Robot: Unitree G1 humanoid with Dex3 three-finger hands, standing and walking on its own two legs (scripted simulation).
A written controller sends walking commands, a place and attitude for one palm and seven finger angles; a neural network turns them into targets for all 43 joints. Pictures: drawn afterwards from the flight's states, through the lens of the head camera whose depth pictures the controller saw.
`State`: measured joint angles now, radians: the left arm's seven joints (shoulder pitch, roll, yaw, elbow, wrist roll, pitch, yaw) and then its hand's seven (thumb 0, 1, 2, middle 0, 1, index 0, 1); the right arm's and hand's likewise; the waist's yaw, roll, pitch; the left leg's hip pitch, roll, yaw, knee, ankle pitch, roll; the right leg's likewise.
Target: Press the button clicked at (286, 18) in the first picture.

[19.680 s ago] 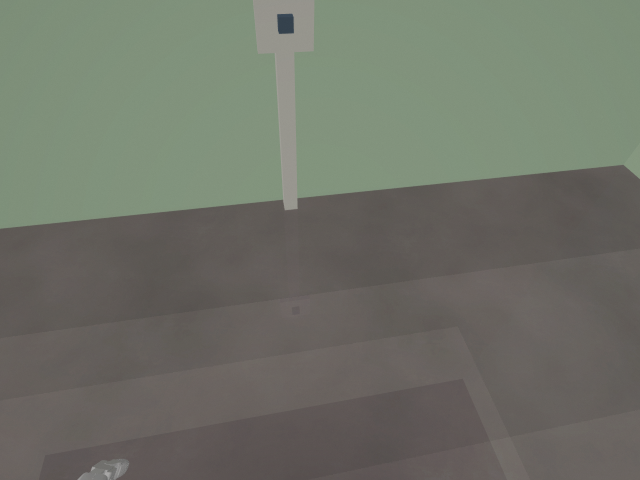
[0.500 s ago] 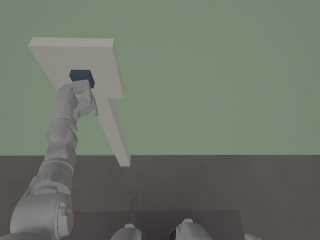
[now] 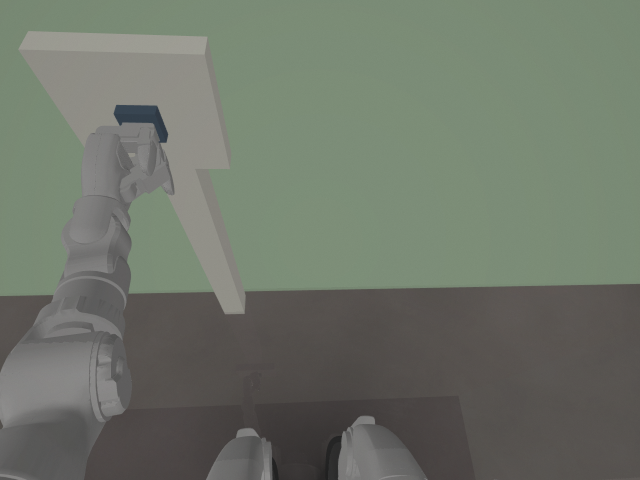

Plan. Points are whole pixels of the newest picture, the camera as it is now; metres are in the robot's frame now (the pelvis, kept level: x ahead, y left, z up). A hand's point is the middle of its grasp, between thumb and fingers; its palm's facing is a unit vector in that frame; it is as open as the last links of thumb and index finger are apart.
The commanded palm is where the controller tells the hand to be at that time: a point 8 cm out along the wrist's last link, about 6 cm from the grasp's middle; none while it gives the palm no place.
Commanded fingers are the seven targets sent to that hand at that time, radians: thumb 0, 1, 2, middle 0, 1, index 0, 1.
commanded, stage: hold the button down briefly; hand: left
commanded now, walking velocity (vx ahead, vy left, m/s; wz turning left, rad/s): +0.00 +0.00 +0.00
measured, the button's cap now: (143, 118) +0.53 +0.19 +0.11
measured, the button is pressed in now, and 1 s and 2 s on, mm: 13 0 0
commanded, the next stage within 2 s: pull the fist back off the button in 0.08 s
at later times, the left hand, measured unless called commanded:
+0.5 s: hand (162, 173) +0.47 +0.17 +0.07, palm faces -0.01 -1.00 -0.03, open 3.6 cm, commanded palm +0.44 +0.22 +0.08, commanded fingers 0.00 0.90 0.90 -1.30 -1.50 -1.30 -1.50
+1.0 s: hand (153, 224) +0.40 +0.17 +0.07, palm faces -0.01 -1.00 -0.01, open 3.1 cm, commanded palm +0.37 +0.22 +0.08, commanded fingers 0.00 0.90 0.90 -1.30 -1.50 -1.30 -1.50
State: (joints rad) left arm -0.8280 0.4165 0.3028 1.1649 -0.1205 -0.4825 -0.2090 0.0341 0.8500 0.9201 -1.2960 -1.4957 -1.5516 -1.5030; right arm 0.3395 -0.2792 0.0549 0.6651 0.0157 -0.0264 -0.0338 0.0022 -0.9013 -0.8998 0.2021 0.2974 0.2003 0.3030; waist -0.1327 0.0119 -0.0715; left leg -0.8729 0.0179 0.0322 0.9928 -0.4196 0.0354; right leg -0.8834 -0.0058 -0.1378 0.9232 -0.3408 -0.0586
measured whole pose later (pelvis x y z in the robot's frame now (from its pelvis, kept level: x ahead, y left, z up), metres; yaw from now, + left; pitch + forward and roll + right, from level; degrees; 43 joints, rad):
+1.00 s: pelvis +0.05 +0.02 +0.02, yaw -1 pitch +13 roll -1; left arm -0.20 0.21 0.15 0.49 -0.19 -0.38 -0.15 0.02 0.90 0.90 -1.30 -1.50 -1.31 -1.50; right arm 0.27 -0.25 0.02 0.56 0.03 -0.01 0.00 0.00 -0.90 -0.90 0.20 0.30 0.20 0.30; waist -0.03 0.03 -0.09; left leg -0.63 0.00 0.06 0.86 -0.45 0.05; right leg -0.66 0.00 -0.09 0.81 -0.38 -0.03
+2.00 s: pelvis +0.05 +0.00 +0.06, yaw +1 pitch +0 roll -1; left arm 0.31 0.29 0.13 -0.16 -0.10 -0.08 0.05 0.02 0.90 0.90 -1.30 -1.50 -1.30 -1.50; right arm 0.19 -0.24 0.06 0.56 0.04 -0.11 -0.09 0.01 -0.90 -0.90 0.20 0.30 0.20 0.30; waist 0.03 0.06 -0.01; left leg -0.22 -0.01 0.03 0.56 -0.33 0.03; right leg -0.25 0.01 -0.11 0.53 -0.27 -0.05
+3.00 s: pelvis +0.04 +0.01 +0.07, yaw +1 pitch -4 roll -1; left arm 0.51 0.33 0.33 -0.47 -0.05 -0.13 0.13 0.01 0.89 0.90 -1.30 -1.49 -1.31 -1.50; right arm 0.20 -0.22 0.04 0.61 0.00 -0.09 -0.07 0.01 -0.90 -0.90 0.20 0.30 0.20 0.30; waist 0.04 0.07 0.03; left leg -0.11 -0.02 0.03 0.43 -0.25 0.04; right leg -0.12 0.01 -0.11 0.36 -0.18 -0.03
